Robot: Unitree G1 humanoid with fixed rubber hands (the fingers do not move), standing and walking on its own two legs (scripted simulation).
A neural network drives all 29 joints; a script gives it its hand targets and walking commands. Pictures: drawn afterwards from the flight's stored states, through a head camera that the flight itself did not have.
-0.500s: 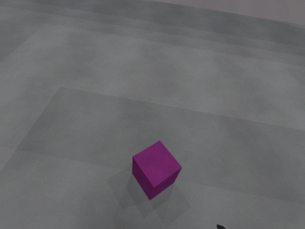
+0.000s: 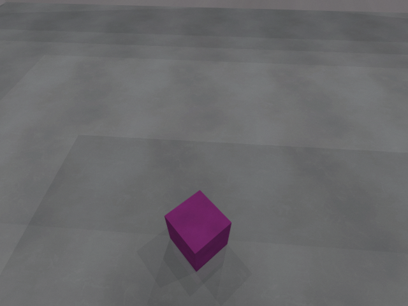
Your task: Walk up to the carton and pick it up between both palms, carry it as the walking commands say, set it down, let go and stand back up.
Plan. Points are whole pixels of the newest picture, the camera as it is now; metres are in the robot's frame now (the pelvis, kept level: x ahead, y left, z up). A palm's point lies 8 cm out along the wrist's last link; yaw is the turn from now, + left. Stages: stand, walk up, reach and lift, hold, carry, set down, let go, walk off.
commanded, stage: walk up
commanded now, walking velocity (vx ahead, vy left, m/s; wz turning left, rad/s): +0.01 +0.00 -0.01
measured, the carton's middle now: (198, 230) +0.53 +0.02 -0.65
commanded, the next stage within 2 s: none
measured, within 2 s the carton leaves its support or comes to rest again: neither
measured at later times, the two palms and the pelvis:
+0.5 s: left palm out of the picture -0.01 +0.19 -0.14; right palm out of the picture -0.01 -0.22 -0.14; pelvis +0.01 -0.02 +0.01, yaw -1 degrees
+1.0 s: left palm out of the picture +0.02 +0.18 -0.14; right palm out of the picture -0.02 -0.22 -0.14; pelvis +0.03 -0.02 +0.01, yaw -2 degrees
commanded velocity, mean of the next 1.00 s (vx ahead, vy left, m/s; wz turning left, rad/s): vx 0.00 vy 0.01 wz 0.00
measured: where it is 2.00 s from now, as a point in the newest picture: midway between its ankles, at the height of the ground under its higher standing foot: outside the picture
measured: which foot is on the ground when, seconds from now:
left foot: down 0.00-1.00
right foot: down 0.00-1.00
